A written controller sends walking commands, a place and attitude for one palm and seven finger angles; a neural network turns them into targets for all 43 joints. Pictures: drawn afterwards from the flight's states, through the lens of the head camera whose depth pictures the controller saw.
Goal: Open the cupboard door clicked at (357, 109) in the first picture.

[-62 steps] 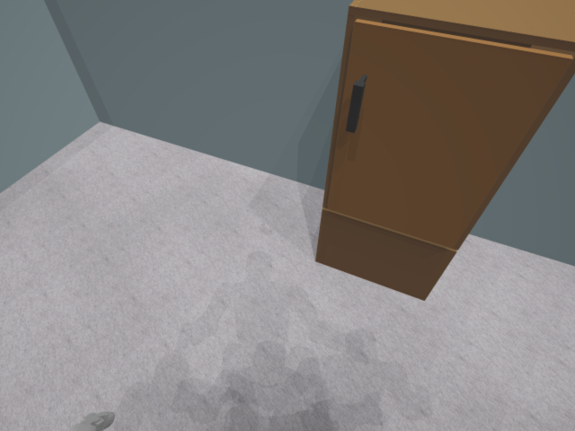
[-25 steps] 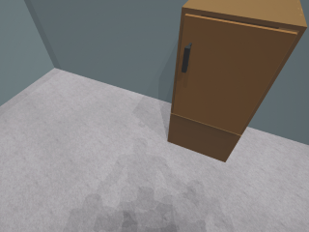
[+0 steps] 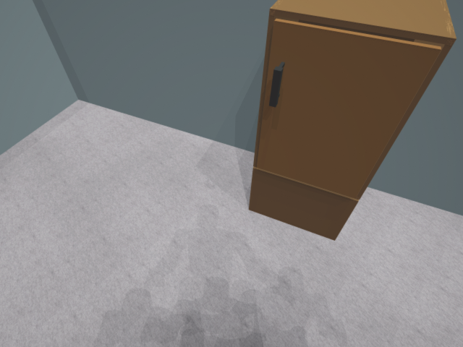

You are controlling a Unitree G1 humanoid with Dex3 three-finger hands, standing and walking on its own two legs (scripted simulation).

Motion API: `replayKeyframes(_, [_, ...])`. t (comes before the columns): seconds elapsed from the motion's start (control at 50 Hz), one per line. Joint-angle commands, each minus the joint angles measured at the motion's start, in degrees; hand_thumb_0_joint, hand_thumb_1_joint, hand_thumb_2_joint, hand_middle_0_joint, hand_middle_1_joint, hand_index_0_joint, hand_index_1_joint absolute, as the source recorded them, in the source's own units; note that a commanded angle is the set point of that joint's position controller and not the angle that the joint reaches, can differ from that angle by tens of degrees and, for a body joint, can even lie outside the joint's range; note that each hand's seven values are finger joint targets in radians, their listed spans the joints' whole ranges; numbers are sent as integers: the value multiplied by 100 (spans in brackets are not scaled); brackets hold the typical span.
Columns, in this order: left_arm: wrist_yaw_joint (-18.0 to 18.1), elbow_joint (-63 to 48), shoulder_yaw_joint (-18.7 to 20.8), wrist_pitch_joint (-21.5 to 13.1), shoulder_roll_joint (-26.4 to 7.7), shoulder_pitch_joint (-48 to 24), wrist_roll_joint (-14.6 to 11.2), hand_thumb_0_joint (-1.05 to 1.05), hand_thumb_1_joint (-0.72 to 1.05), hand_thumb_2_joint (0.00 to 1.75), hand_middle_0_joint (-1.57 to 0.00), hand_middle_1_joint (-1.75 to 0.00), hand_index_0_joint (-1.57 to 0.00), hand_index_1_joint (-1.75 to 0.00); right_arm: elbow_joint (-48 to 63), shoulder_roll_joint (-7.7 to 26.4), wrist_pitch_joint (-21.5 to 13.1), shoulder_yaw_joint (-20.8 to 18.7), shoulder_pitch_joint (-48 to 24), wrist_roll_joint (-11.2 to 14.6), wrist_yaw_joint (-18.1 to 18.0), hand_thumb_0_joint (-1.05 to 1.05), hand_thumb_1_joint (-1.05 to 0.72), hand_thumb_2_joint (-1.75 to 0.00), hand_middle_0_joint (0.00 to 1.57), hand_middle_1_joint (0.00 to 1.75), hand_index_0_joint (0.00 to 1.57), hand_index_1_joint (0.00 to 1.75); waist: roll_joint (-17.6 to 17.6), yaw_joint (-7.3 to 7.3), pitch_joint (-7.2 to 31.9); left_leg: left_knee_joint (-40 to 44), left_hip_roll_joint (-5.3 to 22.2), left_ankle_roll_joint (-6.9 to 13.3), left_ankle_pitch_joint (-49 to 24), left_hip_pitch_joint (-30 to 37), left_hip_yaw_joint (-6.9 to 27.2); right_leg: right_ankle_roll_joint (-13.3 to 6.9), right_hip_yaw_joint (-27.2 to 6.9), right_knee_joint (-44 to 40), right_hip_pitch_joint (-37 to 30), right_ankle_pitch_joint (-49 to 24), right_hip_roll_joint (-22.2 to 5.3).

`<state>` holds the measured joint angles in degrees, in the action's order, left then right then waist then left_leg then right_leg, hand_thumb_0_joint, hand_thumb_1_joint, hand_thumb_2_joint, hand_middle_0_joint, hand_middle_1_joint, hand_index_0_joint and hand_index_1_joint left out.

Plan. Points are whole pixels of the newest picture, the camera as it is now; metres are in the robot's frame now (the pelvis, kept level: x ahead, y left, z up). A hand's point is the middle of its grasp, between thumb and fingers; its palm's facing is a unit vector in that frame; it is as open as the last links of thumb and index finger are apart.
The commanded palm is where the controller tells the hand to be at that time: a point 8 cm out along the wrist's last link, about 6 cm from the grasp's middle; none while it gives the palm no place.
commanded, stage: look at it before walking up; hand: left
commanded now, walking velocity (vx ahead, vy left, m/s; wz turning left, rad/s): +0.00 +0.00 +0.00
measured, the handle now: (277, 84) +0.84 -0.10 +0.01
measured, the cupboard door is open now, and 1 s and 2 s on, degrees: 0 0 0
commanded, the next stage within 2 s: turn to face it in 0.30 s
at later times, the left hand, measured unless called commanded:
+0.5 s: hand out of the picture +0.08 +0.25 -0.16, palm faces -0.03 -0.94 -0.34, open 7.4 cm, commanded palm none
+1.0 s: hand out of the picture +0.06 +0.20 -0.19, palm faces -0.16 -0.97 -0.20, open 7.4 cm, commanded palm none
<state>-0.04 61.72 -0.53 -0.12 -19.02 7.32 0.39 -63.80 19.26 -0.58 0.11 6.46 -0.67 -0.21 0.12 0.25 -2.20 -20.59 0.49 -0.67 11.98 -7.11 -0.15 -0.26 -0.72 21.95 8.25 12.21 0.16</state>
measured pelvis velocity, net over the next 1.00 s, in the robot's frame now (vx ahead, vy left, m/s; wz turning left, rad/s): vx -0.03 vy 0.02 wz -0.19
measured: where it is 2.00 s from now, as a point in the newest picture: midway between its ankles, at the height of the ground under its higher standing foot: outside the picture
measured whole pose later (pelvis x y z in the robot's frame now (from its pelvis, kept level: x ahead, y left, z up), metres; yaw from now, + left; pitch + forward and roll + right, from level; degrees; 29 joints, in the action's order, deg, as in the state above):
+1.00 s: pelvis -0.03 +0.02 -0.02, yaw -11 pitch +1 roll +0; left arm 0.7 52.8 2.2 3.4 -11.4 12.6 1.1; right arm -55.2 12.3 0.9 -2.7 10.4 -0.1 -2.0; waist 1.8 0.1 -4.0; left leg -34.7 0.3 -1.1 21.0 -16.2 -1.1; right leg 1.3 -10.7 33.4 21.7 12.8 4.1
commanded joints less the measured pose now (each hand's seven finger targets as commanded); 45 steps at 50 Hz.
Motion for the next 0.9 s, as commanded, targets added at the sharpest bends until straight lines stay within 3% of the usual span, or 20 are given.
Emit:
replayKeyframes(0.0, [80, -347, 258, -166, -1220, -234, 22, 0, 90, 90, -20, -30, -20, -30, 344, 1163, -142, -223, -253, 21, -57, 0, -90, -90, 20, 30, 20, 30, 12, -20, 419, 293, 631, 184, -851, 92, 494, -164, -583, -359, -46, -948, -712])
replayKeyframes(0.42, [77, -352, 264, -132, -1223, -210, 26, 0, 90, 90, -20, -30, -20, -30, 347, 1192, -146, -243, -264, 16, -86, 0, -90, -90, 20, 30, 20, 30, -75, -24, 407, 274, 696, 178, -1139, 309, 398, -165, -602, -311, -8, -1308, -684])
replayKeyframes(0.48, [105, -373, 205, 46, -634, 99, 24, 0, 90, 90, -20, -30, -20, -30, 383, 535, -31, -168, 112, 7, -118, 0, -90, -90, 20, 30, 20, 30, -8, 14, 388, -50, 727, 64, -1145, 248, 113, -111, -695, 41, 237, -1648, -634])
replayKeyframes(0.68, [32, -1012, 391, 211, -473, 513, 90, 0, 90, 90, -20, -30, -20, -30, 1060, 539, 109, -451, 150, -9, -173, 0, -90, -90, 20, 30, 20, 30, -283, -64, 348, -635, 1102, 276, -318, -369, 17, -136, -828, 1281, 1054, -1229, -223])
replayKeyframes(0.72, [28, -1067, 427, 210, -475, 634, 110, 0, 90, 90, -20, -30, -20, -30, 1170, 435, 127, -480, 63, -4, -157, 0, -90, -90, 20, 30, 20, 30, -59, -128, 361, -975, 942, 208, 252, -646, -140, -209, -1119, 1101, 1094, -1046, -335])
replayKeyframes(0.74, [39, -1092, 455, 193, -554, 664, 134, 0, 90, 90, -20, -30, -20, -30, 1217, 319, 143, -480, 84, 4, -149, 0, -90, -90, 20, 30, 20, 30, 435, -128, 391, -1455, 686, 105, 619, -858, -336, -346, -1579, 746, 1043, -978, -583])
replayKeyframes(0.76, [65, -1108, 501, 175, -711, 741, 146, 0, 90, 90, -20, -30, -20, -30, 1272, 137, 159, -468, 117, 24, -145, 0, -90, -90, 20, 30, 20, 30, 1052, -142, 403, -2110, 297, -33, 1121, -1222, -508, -608, -2428, 195, 915, -887, -1047])
replayKeyframes(0.78, [102, -1129, 546, 167, -826, 883, 130, 0, 90, 90, -20, -30, -20, -30, 1306, 21, 165, -441, 42, 30, -142, 0, -90, -90, 20, 30, 20, 30, 1421, -281, 289, -2823, 12, -119, 1756, -1674, -362, -991, -3139, -325, 754, -989, -1435])
replayKeyframes(0.8, [145, -1143, 593, 174, -806, 936, 123, 0, 90, 90, -20, -30, -20, -30, 1330, 37, 152, -442, -1, 34, -149, 0, -90, -90, 20, 30, 20, 30, 1322, -348, 334, -3384, 65, -84, 1956, -1947, 8, -1258, -3329, -408, 518, -1125, -1533])
replayKeyframes(0.84, [194, -1233, 607, 157, -639, 622, 134, 0, 90, 90, -20, -30, -20, -30, 1249, -30, 78, -436, 280, 54, -158, 0, -90, -90, 20, 30, 20, 30, 836, -121, 634, -3296, 181, -74, 1802, -1889, 205, -1261, -2822, 49, 206, -1964, -1358])
replayKeyframes(0.88, [195, -1299, 621, 162, -559, 492, 149, 0, 90, 90, -20, -30, -20, -30, 1200, -186, 60, -410, 484, 78, -177, 0, -90, -90, 20, 30, 20, 30, 843, -34, 803, -2343, 110, -87, 1587, -1410, 78, -1089, -2511, 235, 280, -2176, -1140])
